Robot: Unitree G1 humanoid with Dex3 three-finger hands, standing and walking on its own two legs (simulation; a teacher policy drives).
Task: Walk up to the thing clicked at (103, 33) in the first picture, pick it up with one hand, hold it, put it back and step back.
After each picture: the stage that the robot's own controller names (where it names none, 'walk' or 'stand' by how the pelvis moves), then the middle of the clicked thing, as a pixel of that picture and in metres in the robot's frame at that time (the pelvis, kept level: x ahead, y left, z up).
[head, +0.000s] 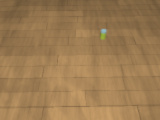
stand; (103, 34) +1.48 -0.21 -0.72
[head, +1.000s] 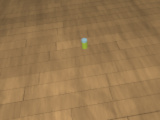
walk; (84, 43) +1.36 +0.11 -0.69
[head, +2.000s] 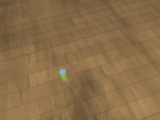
walk; (63, 75) +0.84 +0.28 -0.72
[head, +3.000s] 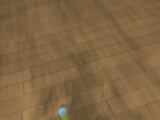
walk; (63, 113) +0.48 +0.23 -0.72
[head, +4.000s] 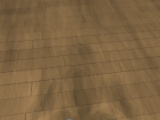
stand; out of the picture +0.40 +0.11 -0.71
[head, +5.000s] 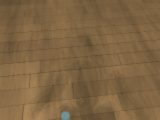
stand; (65, 118) +0.41 +0.14 -0.70
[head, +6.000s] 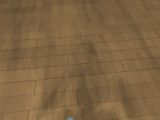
stand; out of the picture +0.40 +0.12 -0.72
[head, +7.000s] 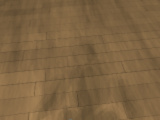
stand; out of the picture +0.40 +0.12 -0.72
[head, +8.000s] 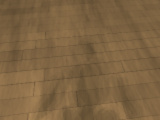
stand; out of the picture +0.39 +0.13 -0.72
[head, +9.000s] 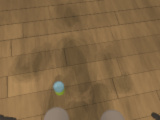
go down; (59, 88) +0.42 +0.14 -0.54
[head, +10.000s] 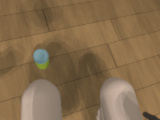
go down; (41, 59) +0.46 +0.18 -0.30
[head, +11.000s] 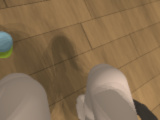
close in; (2, 46) +0.45 +0.21 -0.24
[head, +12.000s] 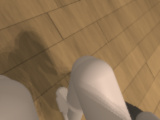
close; out of the picture +0.45 +0.24 -0.23
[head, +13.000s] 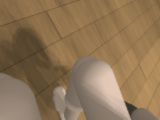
close; out of the picture +0.44 +0.24 -0.24
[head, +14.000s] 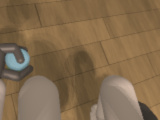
lift; (17, 64) +0.36 +0.24 -0.12
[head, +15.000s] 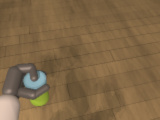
hold; (37, 89) +0.32 +0.17 +0.02
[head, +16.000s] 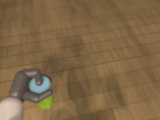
hold; (42, 93) +0.31 +0.17 -0.02
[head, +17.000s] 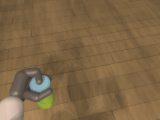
hold; (43, 92) +0.31 +0.17 -0.01
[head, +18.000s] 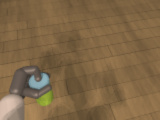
crouch; (42, 89) +0.33 +0.17 -0.03
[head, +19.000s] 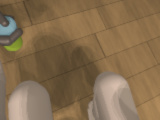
lower; (9, 35) +0.49 +0.20 -0.10
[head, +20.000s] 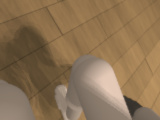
lower; out of the picture +0.45 +0.28 -0.23
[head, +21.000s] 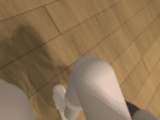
lower; out of the picture +0.45 +0.27 -0.24
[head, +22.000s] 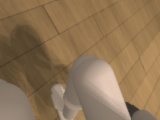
lower; out of the picture +0.45 +0.27 -0.24
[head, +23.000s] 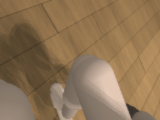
lower; out of the picture +0.46 +0.27 -0.24
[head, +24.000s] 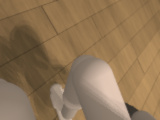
open; out of the picture +0.45 +0.26 -0.24
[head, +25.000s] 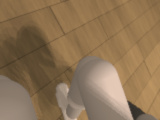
stand; out of the picture +0.45 +0.26 -0.24
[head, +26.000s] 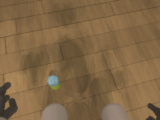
walk; (54, 82) +0.44 +0.18 -0.52
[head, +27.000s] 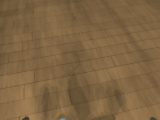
stand; out of the picture +0.41 +0.16 -0.66
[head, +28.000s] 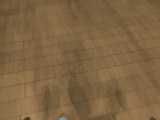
stand; out of the picture +0.41 +0.16 -0.67
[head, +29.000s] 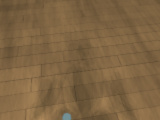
stand; out of the picture +0.42 +0.14 -0.70
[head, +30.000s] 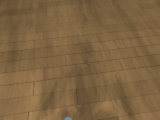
stand; out of the picture +0.41 +0.14 -0.72
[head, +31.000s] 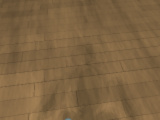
stand; out of the picture +0.41 +0.15 -0.72
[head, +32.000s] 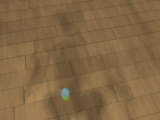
walk; (65, 94) +0.47 +0.12 -0.71
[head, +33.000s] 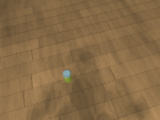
walk; (67, 76) +0.71 +0.23 -0.70
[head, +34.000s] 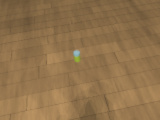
stand; (77, 56) +1.05 +0.16 -0.70
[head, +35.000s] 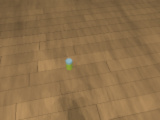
stand; (69, 64) +1.00 +0.17 -0.72
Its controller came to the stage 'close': yes
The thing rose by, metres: 0.70
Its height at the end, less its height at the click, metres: +0.00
